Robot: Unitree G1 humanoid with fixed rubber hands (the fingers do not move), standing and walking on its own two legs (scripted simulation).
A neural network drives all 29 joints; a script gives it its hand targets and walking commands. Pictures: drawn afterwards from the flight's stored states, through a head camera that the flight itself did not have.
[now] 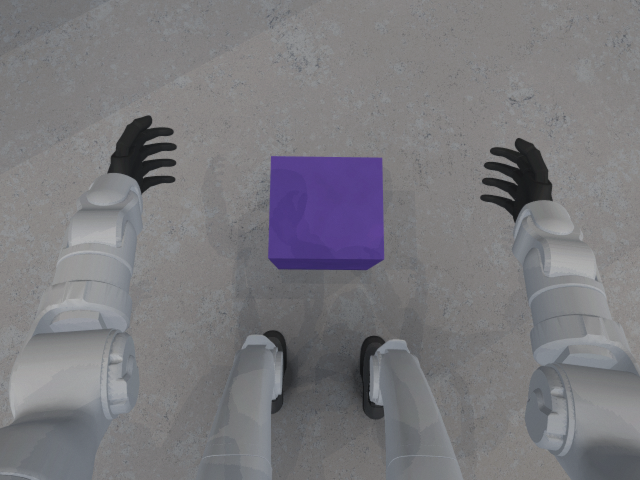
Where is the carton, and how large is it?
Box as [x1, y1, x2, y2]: [268, 156, 383, 269]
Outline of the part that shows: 271,156 268,258 278,268 367,269 383,259 381,158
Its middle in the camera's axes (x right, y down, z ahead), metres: +0.02 -0.06 +0.95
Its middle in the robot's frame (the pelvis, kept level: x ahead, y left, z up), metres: +0.50 +0.00 -0.55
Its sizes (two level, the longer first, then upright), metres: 0.242 0.223 0.256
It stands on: the floor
